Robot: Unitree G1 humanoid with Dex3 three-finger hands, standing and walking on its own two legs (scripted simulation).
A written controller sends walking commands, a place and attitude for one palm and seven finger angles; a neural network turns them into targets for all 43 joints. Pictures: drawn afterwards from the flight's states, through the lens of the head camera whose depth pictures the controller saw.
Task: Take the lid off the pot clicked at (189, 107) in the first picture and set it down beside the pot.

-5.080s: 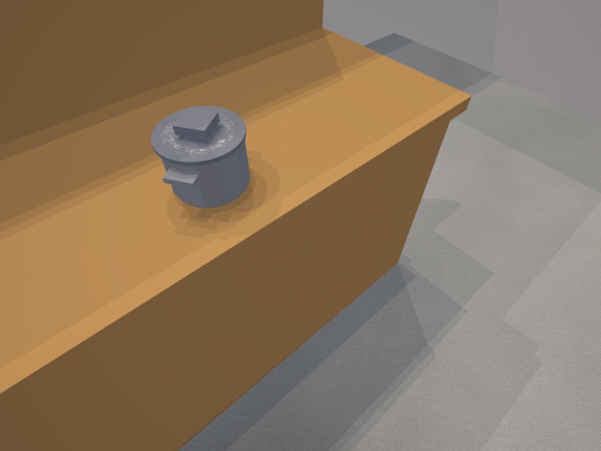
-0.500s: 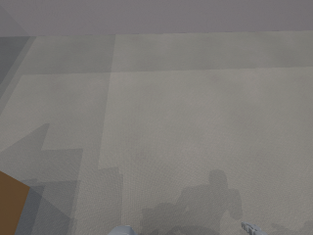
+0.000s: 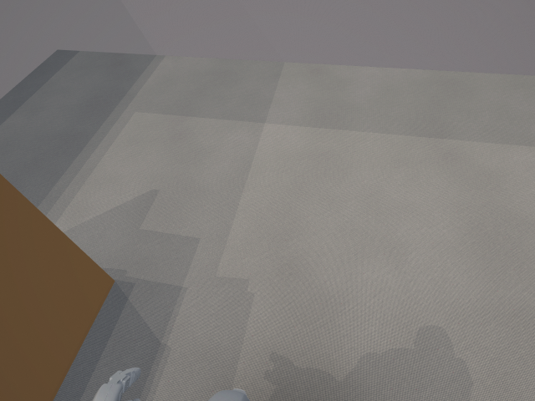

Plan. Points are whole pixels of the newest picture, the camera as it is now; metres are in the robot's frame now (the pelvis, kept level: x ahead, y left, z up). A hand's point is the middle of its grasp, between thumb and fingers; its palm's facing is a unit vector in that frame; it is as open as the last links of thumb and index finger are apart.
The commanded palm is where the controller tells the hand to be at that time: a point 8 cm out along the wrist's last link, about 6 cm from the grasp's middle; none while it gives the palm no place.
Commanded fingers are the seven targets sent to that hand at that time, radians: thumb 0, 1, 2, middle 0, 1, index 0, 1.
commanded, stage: turn to face it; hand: left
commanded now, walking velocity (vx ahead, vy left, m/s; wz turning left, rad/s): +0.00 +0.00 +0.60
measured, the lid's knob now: out of the picture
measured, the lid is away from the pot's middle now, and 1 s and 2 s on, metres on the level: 0.00 0.00 0.00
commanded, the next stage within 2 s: none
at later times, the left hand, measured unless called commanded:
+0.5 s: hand out of the picture -0.02 +0.25 -0.17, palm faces +0.35 -0.90 -0.27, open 7.4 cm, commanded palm none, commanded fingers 0.00 0.90 0.90 -0.20 -0.30 -0.20 -0.30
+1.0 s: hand out of the picture +0.02 +0.20 -0.13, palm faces +0.56 -0.77 -0.31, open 7.4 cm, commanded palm none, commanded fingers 0.00 0.90 0.90 -0.20 -0.30 -0.20 -0.30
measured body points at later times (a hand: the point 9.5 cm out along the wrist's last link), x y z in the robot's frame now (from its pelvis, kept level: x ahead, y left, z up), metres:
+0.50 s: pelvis +0.00 +0.02 +0.00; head +0.04 +0.06 +0.45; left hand -0.03 +0.30 -0.15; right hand +0.21 -0.19 -0.12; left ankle -0.02 +0.12 -0.73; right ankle +0.01 -0.13 -0.66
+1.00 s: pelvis +0.04 -0.03 +0.01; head +0.10 -0.03 +0.46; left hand -0.01 +0.24 -0.10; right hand +0.25 -0.22 -0.15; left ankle -0.05 +0.08 -0.64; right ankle +0.10 -0.11 -0.73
